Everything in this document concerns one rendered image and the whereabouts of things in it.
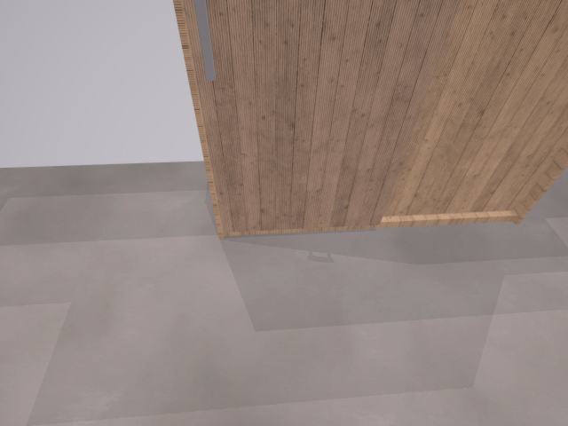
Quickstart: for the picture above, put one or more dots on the handle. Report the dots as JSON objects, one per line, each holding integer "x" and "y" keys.
{"x": 206, "y": 47}

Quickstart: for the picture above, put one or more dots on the wardrobe door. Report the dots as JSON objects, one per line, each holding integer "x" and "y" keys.
{"x": 496, "y": 113}
{"x": 314, "y": 104}

